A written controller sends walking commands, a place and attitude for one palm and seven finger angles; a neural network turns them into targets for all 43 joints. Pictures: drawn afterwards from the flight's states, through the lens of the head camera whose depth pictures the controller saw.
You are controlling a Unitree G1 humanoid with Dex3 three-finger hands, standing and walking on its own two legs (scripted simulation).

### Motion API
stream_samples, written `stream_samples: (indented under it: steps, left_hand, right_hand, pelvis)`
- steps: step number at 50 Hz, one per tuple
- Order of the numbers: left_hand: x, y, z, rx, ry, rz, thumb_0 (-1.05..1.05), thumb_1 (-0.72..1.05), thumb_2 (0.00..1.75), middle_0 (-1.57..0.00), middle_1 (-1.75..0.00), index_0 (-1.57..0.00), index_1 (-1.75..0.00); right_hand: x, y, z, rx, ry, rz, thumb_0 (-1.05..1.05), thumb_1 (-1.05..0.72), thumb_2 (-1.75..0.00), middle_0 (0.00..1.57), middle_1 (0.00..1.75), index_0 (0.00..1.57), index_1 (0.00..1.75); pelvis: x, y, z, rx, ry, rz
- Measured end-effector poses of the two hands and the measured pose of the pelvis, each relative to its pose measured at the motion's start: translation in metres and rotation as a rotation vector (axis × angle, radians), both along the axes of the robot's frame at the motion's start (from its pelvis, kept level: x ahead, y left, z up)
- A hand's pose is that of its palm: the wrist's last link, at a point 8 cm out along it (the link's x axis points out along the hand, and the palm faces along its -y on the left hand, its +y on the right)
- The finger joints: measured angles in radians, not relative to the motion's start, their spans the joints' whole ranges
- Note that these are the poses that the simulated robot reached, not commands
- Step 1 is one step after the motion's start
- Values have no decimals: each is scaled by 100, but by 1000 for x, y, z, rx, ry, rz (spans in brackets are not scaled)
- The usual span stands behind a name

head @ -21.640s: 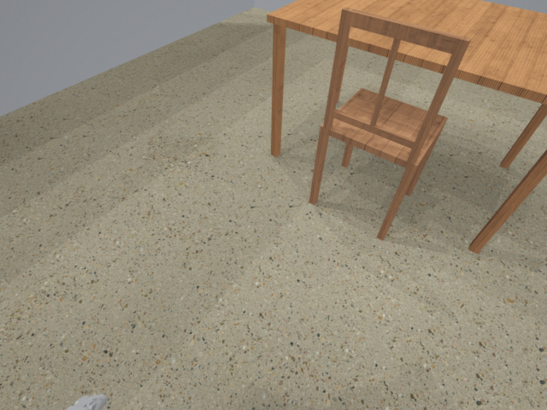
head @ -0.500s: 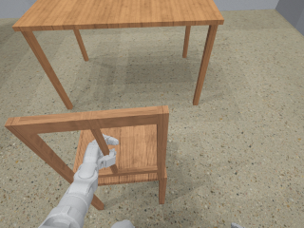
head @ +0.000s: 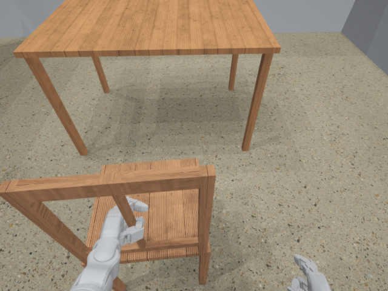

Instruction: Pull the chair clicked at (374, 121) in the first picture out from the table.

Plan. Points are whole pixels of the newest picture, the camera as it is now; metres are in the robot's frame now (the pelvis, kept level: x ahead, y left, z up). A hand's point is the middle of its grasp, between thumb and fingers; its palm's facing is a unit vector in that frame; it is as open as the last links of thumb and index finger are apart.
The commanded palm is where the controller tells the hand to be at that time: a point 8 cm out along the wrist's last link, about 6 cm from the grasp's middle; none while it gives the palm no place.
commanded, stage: stop walking, hand still on the chair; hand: left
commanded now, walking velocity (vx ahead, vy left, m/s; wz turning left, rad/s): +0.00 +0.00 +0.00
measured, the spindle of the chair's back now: (132, 223) +0.28 +0.17 -0.07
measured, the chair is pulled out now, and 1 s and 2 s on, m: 0.63 0.63 0.63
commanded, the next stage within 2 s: open the thumb and straighten the fingers in 0.08 s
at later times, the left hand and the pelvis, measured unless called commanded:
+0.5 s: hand (137, 228) +0.27 +0.15 -0.06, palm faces +0.03 -0.99 -0.17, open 10.1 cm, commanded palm +0.25 +0.20 -0.04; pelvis +0.01 +0.01 -0.03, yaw +1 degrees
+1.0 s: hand (134, 232) +0.26 +0.16 -0.07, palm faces +0.05 -0.98 -0.19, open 17.3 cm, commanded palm +0.23 +0.21 -0.05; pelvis +0.03 +0.01 -0.04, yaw +3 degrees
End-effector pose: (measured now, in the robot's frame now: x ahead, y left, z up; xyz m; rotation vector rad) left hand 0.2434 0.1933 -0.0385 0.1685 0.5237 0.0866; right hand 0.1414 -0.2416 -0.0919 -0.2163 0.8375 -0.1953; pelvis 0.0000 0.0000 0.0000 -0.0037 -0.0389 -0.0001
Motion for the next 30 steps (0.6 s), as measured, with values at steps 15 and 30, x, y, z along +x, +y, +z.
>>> stream_samples:
  steps: [15,30]
  left_hand:
    - [2,2,-1,-40,-23,-9,4,67,80,-33,-131,-49,-145]
    - [10,13,-8,-4,-1,3,1,-33,31,-37,-114,-40,-117]
  right_hand:
    - [-21,3,-12,59,46,-41,1,-90,-90,20,30,21,30]
    - [12,0,-28,22,-37,-14,1,-91,-90,20,30,21,30]
  pelvis:
    - [4,3,-6,6,65,14]
    - [15,10,-31,5,171,21]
